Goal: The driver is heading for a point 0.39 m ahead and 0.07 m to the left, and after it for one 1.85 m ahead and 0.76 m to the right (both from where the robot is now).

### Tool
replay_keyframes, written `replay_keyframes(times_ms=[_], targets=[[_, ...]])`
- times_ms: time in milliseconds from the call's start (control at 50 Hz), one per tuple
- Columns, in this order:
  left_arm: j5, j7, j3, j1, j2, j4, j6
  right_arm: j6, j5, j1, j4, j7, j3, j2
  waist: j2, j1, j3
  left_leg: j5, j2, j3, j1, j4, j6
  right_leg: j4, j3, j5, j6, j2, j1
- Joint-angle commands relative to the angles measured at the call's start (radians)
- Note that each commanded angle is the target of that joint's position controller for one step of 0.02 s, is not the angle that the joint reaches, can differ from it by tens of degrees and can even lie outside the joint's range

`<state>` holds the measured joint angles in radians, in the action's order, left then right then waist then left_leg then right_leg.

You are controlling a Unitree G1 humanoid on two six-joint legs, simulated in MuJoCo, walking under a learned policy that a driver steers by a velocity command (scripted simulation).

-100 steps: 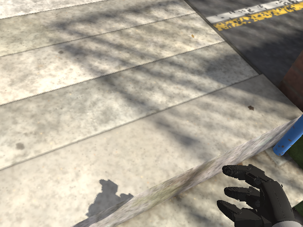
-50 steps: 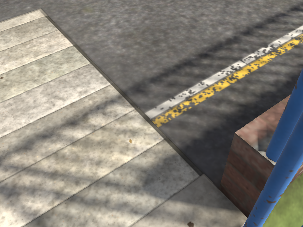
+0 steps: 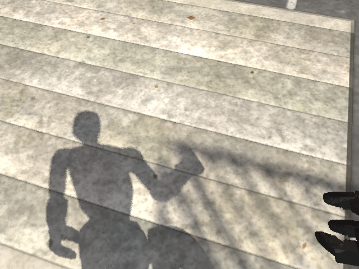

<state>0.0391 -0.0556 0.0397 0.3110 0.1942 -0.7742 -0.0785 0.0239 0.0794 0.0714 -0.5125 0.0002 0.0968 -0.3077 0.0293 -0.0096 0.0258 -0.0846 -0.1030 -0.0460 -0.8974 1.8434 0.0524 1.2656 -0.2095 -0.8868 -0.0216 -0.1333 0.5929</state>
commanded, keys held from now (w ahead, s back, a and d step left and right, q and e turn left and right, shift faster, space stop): w+q+shift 0.02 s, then w+shift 0.38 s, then shift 0.12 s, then e+shift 0.48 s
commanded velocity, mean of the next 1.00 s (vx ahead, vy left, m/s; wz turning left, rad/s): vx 0.58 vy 0.00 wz -0.02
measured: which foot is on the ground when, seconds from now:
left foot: up 0.00-0.26, down 0.28-0.80, up 0.82-1.00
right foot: down 0.00-0.30, up 0.32-0.76, down 0.78-1.00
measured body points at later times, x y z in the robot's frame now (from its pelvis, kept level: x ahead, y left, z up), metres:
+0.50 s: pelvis +0.19 +0.09 +0.10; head +0.19 +0.09 +0.55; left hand +0.36 +0.36 +0.05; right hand +0.28 -0.16 -0.02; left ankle +0.15 +0.17 -0.62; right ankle +0.25 -0.04 -0.52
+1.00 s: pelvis +0.47 +0.08 +0.11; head +0.48 +0.07 +0.56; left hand +0.54 +0.33 -0.01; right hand +0.66 -0.18 +0.05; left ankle +0.45 +0.24 -0.53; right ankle +0.53 +0.00 -0.62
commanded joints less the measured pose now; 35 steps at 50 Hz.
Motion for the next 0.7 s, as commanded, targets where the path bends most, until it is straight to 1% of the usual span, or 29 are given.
replay_keyframes(times_ms=[20,60,80,100,120,140,160,180,200,220,240,260,280,300,320,340,360,380,420,440,480,520,540,560,580,600,640,680,700], targets=[[0.014,0.011,0.027,-0.075,0.101,0.121,-0.069,0.030,-0.005,-0.004,0.083,0.010,-0.031,0.043,-0.011,-0.046,0.041,-0.046,0.046,0.157,-0.166,0.004,0.006,-0.452,0.503,0.374,-0.059,-0.249,-0.313],[0.021,0.009,0.030,-0.057,0.100,0.152,-0.051,0.032,-0.008,0.068,0.108,-0.002,-0.019,0.004,-0.025,-0.002,0.015,-0.069,0.020,0.167,-0.211,-0.062,-0.023,-0.463,0.468,0.481,-0.059,-0.275,-0.383],[0.015,-0.004,0.019,-0.095,0.064,0.194,-0.032,0.026,-0.021,0.136,0.117,-0.010,-0.019,-0.006,-0.031,0.020,-0.012,-0.077,0.009,0.218,-0.220,-0.114,-0.033,-0.447,0.453,0.516,-0.057,-0.287,-0.363],[0.015,-0.010,0.019,-0.050,0.073,0.193,-0.012,0.004,-0.031,0.129,0.113,-0.022,-0.018,-0.008,-0.060,0.036,-0.011,-0.124,0.007,0.173,-0.208,-0.203,-0.050,-0.481,0.389,0.567,-0.061,-0.285,-0.390],[0.038,-0.014,0.030,-0.011,0.092,0.191,0.005,0.004,-0.037,0.182,0.118,-0.032,-0.011,-0.006,-0.088,0.064,0.009,-0.114,-0.015,0.108,-0.187,-0.167,-0.058,-0.495,0.376,0.622,-0.081,-0.297,-0.421],[0.023,-0.020,0.033,-0.039,0.088,0.230,0.021,0.002,-0.044,0.193,0.132,-0.044,-0.020,-0.004,-0.124,0.058,-0.016,-0.148,0.032,0.192,-0.173,-0.289,-0.064,-0.509,0.371,0.622,-0.065,-0.315,-0.387],[0.032,-0.020,0.047,-0.004,0.138,0.216,0.023,0.007,-0.044,0.166,0.133,-0.044,-0.024,0.014,-0.163,0.054,-0.010,-0.182,0.035,0.122,-0.169,-0.308,-0.073,-0.560,0.367,0.611,-0.077,-0.322,-0.428],[0.035,-0.025,0.059,0.001,0.164,0.226,0.024,0.015,-0.044,0.227,0.163,-0.047,-0.023,-0.001,-0.215,0.079,-0.042,-0.247,0.048,0.131,-0.192,-0.370,-0.080,-0.617,0.393,0.645,-0.081,-0.343,-0.472],[0.035,-0.019,0.056,0.026,0.161,0.233,0.028,0.018,-0.059,0.263,0.151,-0.052,-0.022,0.002,-0.217,0.106,-0.070,-0.274,0.049,0.133,-0.191,-0.418,-0.091,-0.631,0.365,0.666,-0.082,-0.329,-0.487],[0.045,-0.013,0.054,0.036,0.179,0.233,0.044,0.023,-0.084,0.199,0.132,-0.067,-0.030,-0.014,-0.198,0.085,-0.040,-0.501,0.057,-0.064,-0.008,-0.727,-0.106,-0.756,0.249,0.568,-0.081,-0.268,-0.466],[0.048,-0.019,0.056,0.095,0.191,0.212,0.059,0.015,-0.119,0.122,0.107,-0.089,-0.040,0.009,-0.270,0.094,-0.044,-0.761,0.084,-0.079,0.258,-1.018,-0.088,-0.770,0.135,0.595,-0.068,-0.195,-0.397],[0.026,-0.017,0.058,0.122,0.192,0.165,0.074,0.004,-0.114,0.006,0.045,-0.089,-0.029,0.014,-0.243,0.063,0.007,-0.627,0.041,-0.144,0.467,-1.092,-0.090,-0.604,0.096,0.757,-0.071,-0.132,-0.401],[0.005,0.008,0.046,0.042,0.183,0.158,0.059,-0.015,-0.104,-0.282,-0.061,-0.091,-0.007,0.009,-0.136,-0.079,0.112,-0.377,-0.028,-0.247,0.876,-1.061,-0.073,-0.330,0.023,0.808,-0.062,-0.058,-0.203],[-0.041,0.023,0.023,-0.143,0.134,0.224,0.022,-0.017,-0.026,-0.520,-0.119,-0.066,0.033,-0.085,0.124,-0.274,0.201,-0.410,0.092,0.117,1.212,-1.095,0.080,0.137,0.015,0.590,-0.004,0.061,0.249],[-0.053,0.031,0.001,-0.303,0.072,0.341,0.012,-0.029,-0.028,-0.481,-0.088,-0.040,0.055,-0.203,0.260,-0.233,0.207,-0.396,0.242,0.603,1.060,-1.324,0.149,0.302,0.193,0.466,-0.009,0.106,0.355],[-0.037,0.035,0.006,-0.364,0.059,0.363,0.015,-0.043,-0.023,-0.415,-0.052,-0.026,0.035,-0.167,0.074,-0.194,0.153,-0.410,0.333,0.698,0.979,-1.402,0.170,0.376,0.266,0.503,0.002,0.091,0.394],[-0.028,0.037,-0.006,-0.339,0.039,0.350,0.014,-0.063,-0.023,-0.391,-0.066,-0.013,0.024,-0.121,-0.029,-0.152,0.105,-0.447,0.359,0.696,0.872,-1.426,0.169,0.383,0.284,0.538,-0.002,0.068,0.373],[-0.020,0.049,-0.009,-0.295,0.027,0.345,0.014,-0.084,-0.033,-0.386,-0.092,-0.009,0.011,-0.090,-0.074,-0.103,0.081,-0.480,0.353,0.656,0.805,-1.469,0.156,0.336,0.282,0.534,0.000,0.043,0.331],[0.006,0.062,-0.002,-0.203,0.055,0.309,0.013,-0.123,-0.039,-0.359,-0.107,-0.001,-0.018,-0.015,-0.035,-0.020,0.003,-0.549,0.333,0.626,0.681,-1.574,0.165,0.220,0.316,0.525,0.002,0.024,0.268],[-0.005,0.067,0.010,-0.199,0.090,0.277,0.015,-0.140,-0.049,-0.351,-0.117,-0.004,-0.029,0.014,-0.042,-0.008,-0.044,-0.529,0.343,0.602,0.664,-1.628,0.168,0.165,0.306,0.597,0.004,0.014,0.282],[-0.009,0.072,0.005,-0.215,0.094,0.262,0.017,-0.170,-0.068,-0.352,-0.150,-0.017,-0.036,0.020,-0.028,0.016,-0.099,-0.302,0.324,0.497,0.617,-1.657,0.200,0.026,0.306,0.703,0.022,0.005,0.256],[-0.014,0.082,0.000,-0.243,0.090,0.243,0.017,-0.178,-0.066,-0.414,-0.184,-0.027,-0.037,0.013,-0.026,0.007,-0.094,-0.039,0.296,0.374,0.664,-1.679,0.196,-0.112,0.256,0.732,0.023,0.028,0.206],[0.057,0.141,-0.022,-0.215,0.049,0.190,-0.003,-0.177,-0.023,-0.320,-0.173,-0.046,-0.044,0.000,0.181,0.030,-0.062,-0.074,0.287,0.330,0.682,-1.617,0.236,0.084,0.288,0.774,0.002,0.081,0.318],[0.047,0.160,-0.010,-0.224,0.083,0.165,-0.012,-0.173,0.002,-0.379,-0.185,-0.044,-0.047,0.005,0.053,0.005,-0.040,0.010,0.318,0.310,0.775,-1.603,0.249,0.104,0.297,0.788,-0.005,0.095,0.419],[0.028,0.164,-0.007,-0.254,0.088,0.152,-0.018,-0.174,0.023,-0.420,-0.188,-0.040,-0.057,0.001,0.006,-0.009,-0.028,0.126,0.334,0.261,0.846,-1.605,0.242,0.076,0.278,0.819,-0.007,0.099,0.480],[0.017,0.160,-0.008,-0.292,0.083,0.159,-0.029,-0.173,0.031,-0.456,-0.207,-0.038,-0.063,0.011,0.038,-0.023,-0.019,0.193,0.313,0.187,0.855,-1.626,0.204,-0.001,0.242,0.862,-0.015,0.090,0.440],[-0.001,0.164,-0.008,-0.376,0.089,0.168,-0.025,-0.163,0.015,-0.456,-0.205,-0.033,-0.074,0.005,0.049,-0.036,-0.009,0.214,0.267,0.056,0.736,-1.687,0.141,-0.212,0.176,0.944,-0.017,0.090,0.197],[-0.016,0.171,-0.012,-0.362,0.080,0.181,-0.005,-0.161,-0.004,-0.418,-0.202,-0.034,-0.074,-0.042,0.055,0.010,-0.029,0.272,0.291,-0.015,0.697,-1.688,0.089,-0.358,0.201,0.967,-0.014,0.092,0.024],[-0.022,0.171,-0.009,-0.335,0.096,0.174,0.002,-0.169,-0.013,-0.409,-0.197,-0.036,-0.067,-0.083,0.068,0.024,-0.030,0.428,0.294,-0.045,0.742,-1.651,0.072,-0.424,0.185,0.948,-0.016,0.108,-0.016]])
